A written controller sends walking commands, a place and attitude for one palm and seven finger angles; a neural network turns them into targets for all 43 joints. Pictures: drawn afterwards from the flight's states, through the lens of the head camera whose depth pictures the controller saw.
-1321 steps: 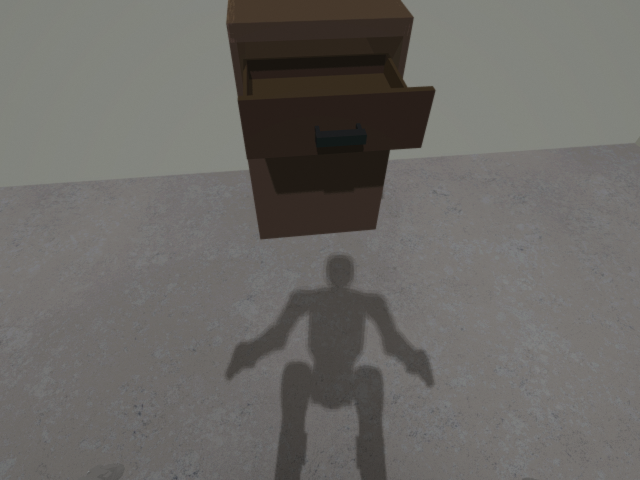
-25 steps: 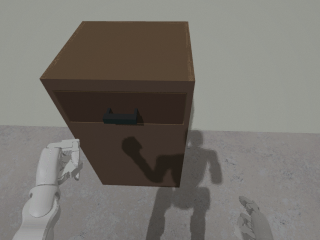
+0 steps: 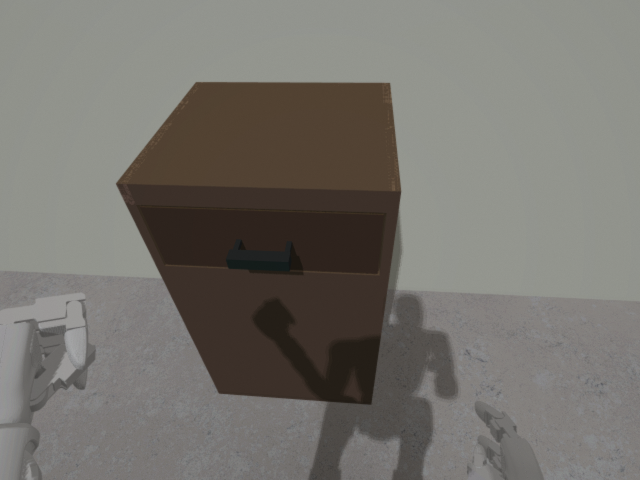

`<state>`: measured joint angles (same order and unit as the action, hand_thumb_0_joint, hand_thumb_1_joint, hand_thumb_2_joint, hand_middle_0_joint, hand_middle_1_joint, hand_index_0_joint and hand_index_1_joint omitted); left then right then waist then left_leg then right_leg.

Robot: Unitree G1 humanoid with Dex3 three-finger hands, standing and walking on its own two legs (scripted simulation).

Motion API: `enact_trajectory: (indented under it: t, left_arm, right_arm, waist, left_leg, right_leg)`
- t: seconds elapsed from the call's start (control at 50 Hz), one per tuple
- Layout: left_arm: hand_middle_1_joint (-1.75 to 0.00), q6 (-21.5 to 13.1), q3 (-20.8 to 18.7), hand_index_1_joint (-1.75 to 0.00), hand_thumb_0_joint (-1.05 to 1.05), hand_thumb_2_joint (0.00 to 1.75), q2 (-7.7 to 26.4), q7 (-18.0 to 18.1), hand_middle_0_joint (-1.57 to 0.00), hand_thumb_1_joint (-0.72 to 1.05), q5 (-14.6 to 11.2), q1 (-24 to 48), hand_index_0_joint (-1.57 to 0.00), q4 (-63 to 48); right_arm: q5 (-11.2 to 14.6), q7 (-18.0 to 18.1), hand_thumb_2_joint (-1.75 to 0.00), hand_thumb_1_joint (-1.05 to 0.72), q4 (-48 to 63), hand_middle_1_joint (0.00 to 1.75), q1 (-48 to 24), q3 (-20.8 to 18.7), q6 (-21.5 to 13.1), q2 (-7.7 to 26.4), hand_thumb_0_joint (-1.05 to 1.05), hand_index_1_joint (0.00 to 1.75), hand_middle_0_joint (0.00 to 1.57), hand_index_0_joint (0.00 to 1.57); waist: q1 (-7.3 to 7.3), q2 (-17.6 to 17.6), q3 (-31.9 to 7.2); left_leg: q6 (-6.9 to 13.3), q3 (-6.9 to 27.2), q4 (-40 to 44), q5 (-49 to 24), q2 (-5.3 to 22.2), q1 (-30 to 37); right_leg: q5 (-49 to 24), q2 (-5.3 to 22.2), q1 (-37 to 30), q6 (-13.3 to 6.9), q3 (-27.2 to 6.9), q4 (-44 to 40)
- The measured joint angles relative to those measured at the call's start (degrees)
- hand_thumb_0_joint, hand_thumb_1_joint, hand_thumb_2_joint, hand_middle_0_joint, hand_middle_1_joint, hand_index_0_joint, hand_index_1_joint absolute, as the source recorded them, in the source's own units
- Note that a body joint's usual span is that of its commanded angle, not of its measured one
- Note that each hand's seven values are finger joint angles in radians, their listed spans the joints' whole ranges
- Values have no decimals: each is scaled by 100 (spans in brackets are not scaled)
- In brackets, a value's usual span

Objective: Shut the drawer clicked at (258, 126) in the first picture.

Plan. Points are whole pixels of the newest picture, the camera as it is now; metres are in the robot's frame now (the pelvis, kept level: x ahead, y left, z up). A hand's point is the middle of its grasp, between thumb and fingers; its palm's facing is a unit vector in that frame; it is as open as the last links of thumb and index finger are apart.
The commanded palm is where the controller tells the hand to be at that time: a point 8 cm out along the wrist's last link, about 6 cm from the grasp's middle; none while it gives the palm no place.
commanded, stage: draw the hand back to the body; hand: left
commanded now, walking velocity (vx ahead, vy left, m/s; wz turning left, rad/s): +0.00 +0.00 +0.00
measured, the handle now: (261, 252) +0.52 +0.19 -0.05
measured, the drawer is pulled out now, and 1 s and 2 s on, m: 0.00 0.00 0.00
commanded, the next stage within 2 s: step back with the hand held close in 0.16 s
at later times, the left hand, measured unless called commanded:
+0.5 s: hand (90, 352) +0.18 +0.24 +0.16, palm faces +0.35 -0.81 -0.46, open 3.2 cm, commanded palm +0.12 +0.28 +0.18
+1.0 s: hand (36, 426) +0.11 +0.25 +0.16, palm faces +0.36 -0.81 -0.46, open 3.2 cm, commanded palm +0.05 +0.29 +0.18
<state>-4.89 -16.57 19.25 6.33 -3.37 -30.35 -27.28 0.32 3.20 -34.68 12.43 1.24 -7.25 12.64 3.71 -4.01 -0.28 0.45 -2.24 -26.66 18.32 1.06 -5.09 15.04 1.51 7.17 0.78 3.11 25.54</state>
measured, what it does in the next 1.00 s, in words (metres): shifts its weight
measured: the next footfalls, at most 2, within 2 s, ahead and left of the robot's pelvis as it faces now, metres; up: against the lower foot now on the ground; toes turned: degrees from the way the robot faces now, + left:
right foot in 1.46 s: -0.11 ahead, -0.11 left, +0.00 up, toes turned +6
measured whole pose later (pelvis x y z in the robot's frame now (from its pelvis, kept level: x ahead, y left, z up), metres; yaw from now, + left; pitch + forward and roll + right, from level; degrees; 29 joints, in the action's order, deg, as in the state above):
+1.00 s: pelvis -0.08 +0.01 -0.01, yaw +0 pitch +0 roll -1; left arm -14.4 -21.5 21.5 8.7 -1.3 -35.3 -33.4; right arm 0.0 3.2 -31.7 10.8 -0.4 -4.2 11.2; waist 0.5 0.3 3.1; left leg 2.2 -3.0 -32.8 13.8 0.7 -19.8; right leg 8.1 2.1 20.1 1.6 2.2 27.7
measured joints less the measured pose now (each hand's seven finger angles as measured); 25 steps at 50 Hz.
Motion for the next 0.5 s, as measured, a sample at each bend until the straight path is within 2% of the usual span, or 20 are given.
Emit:
enact_trajectory:
  t: [0.08, 0.2, 0.32, 0.42, 0.5]
  left_arm:
    - [-160, -135, -120, -160, 1, 90, -1, 16, -140, 89, 4, -97, -141, -95]
    - [-160, -130, -19, -160, 1, 90, -137, 30, -141, 89, 38, 17, -141, 103]
    - [-160, -170, -7, -160, 1, 90, -95, 10, -141, 89, 53, -1, -141, 11]
    - [-160, -592, -445, -160, 1, 90, 18, 24, -141, 89, 69, -7, -141, 58]
    - [-160, -665, -390, -160, 1, 90, 33, 21, -141, 89, 94, -192, -141, 24]
  right_arm:
    - [9, 14, -90, -90, -36, 30, -6, -32, -44, -2, 1, 30, 20, 20]
    - [-1, 47, -90, -90, -67, 30, -36, -29, -82, -18, 1, 30, 20, 20]
    - [-17, 50, -90, -90, -60, 30, -12, -13, -169, -36, 1, 30, 20, 20]
    - [-61, -9, -90, -90, 43, 30, -154, -54, 75, 1, 1, 30, 20, 20]
    - [-61, -26, -90, -90, 144, 30, -209, -174, 285, 71, 1, 30, 20, 20]
  waist:
    - [25, -12, 12]
    - [31, 15, 87]
    - [-3, 30, 103]
    - [-168, 46, 133]
    - [-311, 110, 221]
  left_leg:
    - [-1, 3, -26, -6, -1, -5]
    - [-7, 6, -36, -47, 2, -30]
    - [-25, -4, -54, -48, 32, -31]
    - [-17, -79, -17, -128, 81, -258]
    - [36, -157, 88, -253, 20, -413]
  right_leg:
    - [-1, 3, 5, -3, 2, 31]
    - [-30, 0, 39, -19, 4, 60]
    - [-44, -31, 39, -37, -6, 58]
    - [-234, -86, 241, -27, -78, -112]
    - [-351, -32, 448, 23, -157, -152]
